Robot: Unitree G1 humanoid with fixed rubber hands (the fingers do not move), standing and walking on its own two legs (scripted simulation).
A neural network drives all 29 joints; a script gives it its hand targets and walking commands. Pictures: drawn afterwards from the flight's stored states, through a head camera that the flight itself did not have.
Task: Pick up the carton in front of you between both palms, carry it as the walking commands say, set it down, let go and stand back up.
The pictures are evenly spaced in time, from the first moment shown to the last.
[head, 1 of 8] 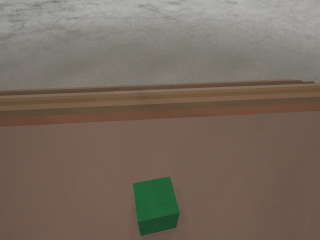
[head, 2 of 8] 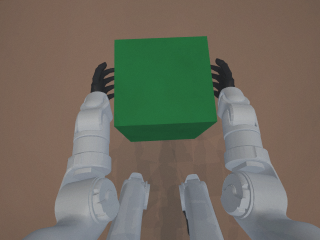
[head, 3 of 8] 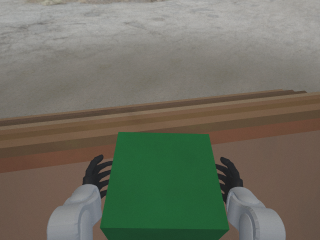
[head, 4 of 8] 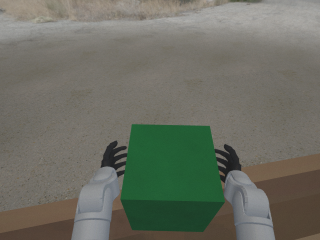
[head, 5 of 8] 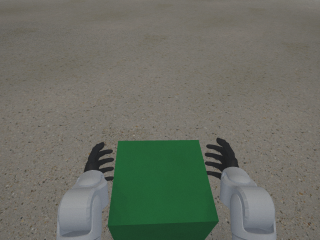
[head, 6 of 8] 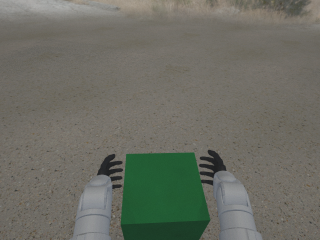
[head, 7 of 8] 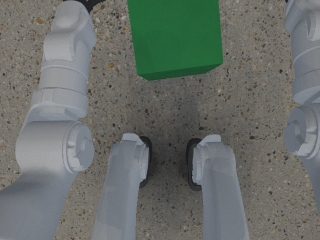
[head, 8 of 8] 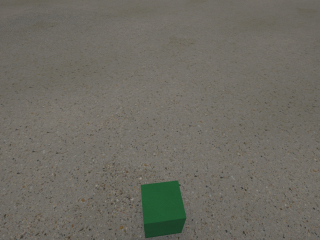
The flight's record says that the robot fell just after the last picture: no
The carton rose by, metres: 0.68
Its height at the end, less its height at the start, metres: -1.71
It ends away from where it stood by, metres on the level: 5.86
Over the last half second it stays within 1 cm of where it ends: yes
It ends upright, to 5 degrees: yes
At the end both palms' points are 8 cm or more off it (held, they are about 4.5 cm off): yes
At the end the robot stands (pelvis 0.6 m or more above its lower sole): yes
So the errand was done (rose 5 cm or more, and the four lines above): yes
